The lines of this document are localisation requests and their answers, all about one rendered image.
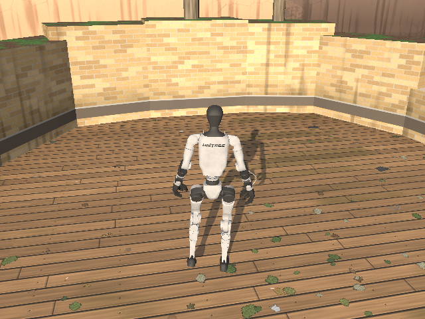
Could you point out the right robot forearm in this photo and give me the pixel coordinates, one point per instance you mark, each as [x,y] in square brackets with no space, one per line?
[246,178]

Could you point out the left robot thigh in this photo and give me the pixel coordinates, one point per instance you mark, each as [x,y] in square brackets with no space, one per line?
[196,196]

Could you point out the left robot upper arm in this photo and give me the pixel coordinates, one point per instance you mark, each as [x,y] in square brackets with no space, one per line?
[189,149]

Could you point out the right robot upper arm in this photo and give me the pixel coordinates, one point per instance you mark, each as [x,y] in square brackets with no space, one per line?
[238,153]

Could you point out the robot left hand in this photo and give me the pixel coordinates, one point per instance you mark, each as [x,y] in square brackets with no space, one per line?
[181,188]

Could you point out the robot right hand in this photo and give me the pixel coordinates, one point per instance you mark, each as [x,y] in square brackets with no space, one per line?
[249,194]

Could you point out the left robot foot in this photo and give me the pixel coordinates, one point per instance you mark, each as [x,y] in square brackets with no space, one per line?
[191,261]

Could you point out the left robot forearm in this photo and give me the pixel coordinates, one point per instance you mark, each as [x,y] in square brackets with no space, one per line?
[180,175]

